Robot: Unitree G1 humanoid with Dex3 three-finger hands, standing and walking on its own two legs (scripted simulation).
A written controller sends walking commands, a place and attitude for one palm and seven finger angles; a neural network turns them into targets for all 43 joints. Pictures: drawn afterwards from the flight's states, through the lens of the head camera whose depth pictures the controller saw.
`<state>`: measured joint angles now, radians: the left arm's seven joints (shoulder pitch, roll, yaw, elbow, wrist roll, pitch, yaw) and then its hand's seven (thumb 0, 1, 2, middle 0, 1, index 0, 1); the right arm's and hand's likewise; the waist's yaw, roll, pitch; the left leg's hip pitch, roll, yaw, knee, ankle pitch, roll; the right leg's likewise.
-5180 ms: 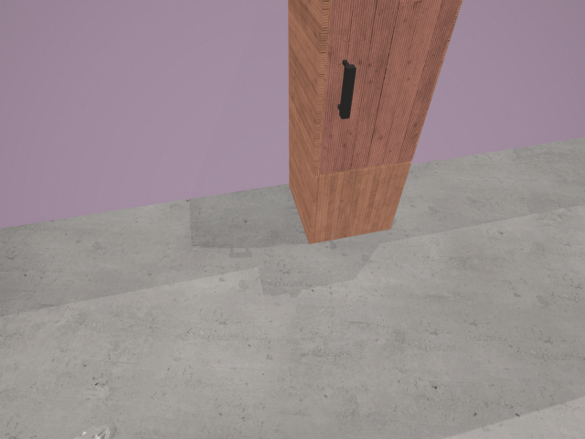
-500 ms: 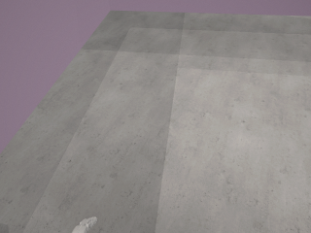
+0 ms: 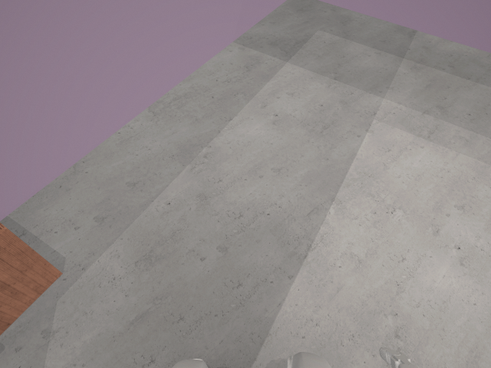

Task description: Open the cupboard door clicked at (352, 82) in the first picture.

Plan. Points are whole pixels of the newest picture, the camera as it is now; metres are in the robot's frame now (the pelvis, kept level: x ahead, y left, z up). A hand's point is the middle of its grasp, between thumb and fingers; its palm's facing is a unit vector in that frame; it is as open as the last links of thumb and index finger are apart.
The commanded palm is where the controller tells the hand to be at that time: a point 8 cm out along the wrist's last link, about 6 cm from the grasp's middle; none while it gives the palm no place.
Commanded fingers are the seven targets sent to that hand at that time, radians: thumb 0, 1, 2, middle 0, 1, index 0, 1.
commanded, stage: turn to face it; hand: left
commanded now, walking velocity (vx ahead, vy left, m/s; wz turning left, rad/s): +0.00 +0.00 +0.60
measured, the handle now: out of the picture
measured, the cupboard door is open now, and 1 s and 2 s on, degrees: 0 0 0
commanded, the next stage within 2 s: take the last steps up to it in 1.62 s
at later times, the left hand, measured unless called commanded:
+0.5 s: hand out of the picture +0.00 +0.15 -0.15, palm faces +0.32 -0.92 -0.24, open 7.4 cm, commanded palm none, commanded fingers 0.00 0.90 0.90 -0.20 -0.30 -0.20 -0.30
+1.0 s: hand out of the picture -0.06 +0.21 -0.14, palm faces +0.58 -0.77 -0.27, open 7.4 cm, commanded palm none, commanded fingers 0.00 0.90 0.90 -0.20 -0.30 -0.20 -0.30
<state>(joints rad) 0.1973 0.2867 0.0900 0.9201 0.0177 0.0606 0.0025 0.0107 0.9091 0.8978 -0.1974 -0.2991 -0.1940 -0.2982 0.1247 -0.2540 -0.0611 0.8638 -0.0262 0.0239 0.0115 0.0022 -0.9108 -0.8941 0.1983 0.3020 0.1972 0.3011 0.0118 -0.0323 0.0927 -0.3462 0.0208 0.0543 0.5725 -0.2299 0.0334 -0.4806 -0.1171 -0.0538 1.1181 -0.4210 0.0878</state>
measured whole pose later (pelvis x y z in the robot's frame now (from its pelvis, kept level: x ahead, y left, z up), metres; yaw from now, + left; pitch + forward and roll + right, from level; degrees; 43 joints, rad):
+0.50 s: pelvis -0.01 -0.05 +0.01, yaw +19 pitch -1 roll +2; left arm 0.23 0.17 0.02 0.88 0.03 0.01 0.02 0.01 0.90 0.90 -0.20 -0.30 -0.20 -0.30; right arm 0.18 -0.25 -0.09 0.94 -0.02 0.09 0.04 0.01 -0.91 -0.89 0.20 0.30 0.20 0.30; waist -0.01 0.00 0.09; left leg -0.45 0.04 0.04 1.00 -0.42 -0.08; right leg -0.20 -0.14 -0.20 0.54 -0.30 0.01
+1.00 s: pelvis -0.03 -0.04 +0.01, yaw +35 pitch -1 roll -1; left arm 0.14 0.26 0.07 0.88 0.01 0.05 0.01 0.01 0.91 0.90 -0.20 -0.30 -0.19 -0.30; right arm 0.19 -0.22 -0.06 0.91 -0.03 0.04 0.02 0.00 -0.91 -0.89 0.20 0.30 0.20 0.30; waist -0.03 0.01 0.07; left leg -0.29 -0.04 -0.08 0.49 -0.19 0.03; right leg -0.39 -0.06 -0.01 0.85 -0.42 0.09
